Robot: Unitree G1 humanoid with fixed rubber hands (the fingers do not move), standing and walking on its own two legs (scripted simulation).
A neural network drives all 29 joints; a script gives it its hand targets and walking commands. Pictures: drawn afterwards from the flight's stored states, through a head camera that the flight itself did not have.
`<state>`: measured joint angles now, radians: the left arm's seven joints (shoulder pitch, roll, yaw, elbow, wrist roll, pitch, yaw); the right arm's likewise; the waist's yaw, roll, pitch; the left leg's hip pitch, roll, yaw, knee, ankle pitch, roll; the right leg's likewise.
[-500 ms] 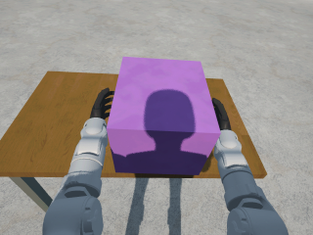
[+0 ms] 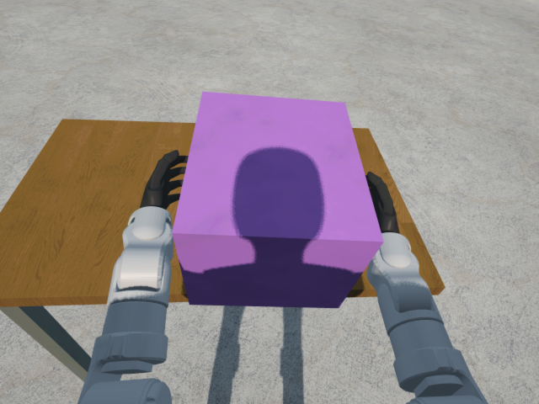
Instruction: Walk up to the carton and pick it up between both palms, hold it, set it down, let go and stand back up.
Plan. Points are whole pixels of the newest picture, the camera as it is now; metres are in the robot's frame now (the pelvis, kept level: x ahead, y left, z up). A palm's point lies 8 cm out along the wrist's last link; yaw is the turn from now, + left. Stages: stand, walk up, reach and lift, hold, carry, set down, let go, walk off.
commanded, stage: reach and lift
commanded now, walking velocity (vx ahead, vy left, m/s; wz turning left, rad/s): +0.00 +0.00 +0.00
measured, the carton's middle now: (270, 199) +0.42 -0.02 +0.09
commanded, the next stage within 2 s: hold in 1.14 s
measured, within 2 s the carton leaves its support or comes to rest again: neither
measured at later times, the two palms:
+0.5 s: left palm (151, 197) +0.37 +0.14 +0.15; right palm (387, 222) +0.33 -0.18 +0.13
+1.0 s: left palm (150, 190) +0.37 +0.14 +0.16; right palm (390, 214) +0.33 -0.18 +0.14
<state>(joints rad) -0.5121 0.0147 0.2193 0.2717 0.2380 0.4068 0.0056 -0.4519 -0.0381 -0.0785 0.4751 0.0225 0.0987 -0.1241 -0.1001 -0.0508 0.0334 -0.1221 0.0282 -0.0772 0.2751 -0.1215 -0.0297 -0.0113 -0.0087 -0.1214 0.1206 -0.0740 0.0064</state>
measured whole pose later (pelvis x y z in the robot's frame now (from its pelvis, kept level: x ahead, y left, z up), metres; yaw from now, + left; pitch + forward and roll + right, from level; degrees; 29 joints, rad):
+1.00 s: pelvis -0.01 +0.00 +0.00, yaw -1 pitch -5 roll -1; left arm -0.54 0.02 0.22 0.06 0.26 0.64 -0.02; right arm -0.49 -0.07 -0.04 0.33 0.11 0.28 -0.15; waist -0.11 -0.06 0.06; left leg -0.08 0.03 -0.06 0.28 -0.12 -0.03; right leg 0.02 -0.01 -0.11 0.13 -0.07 0.01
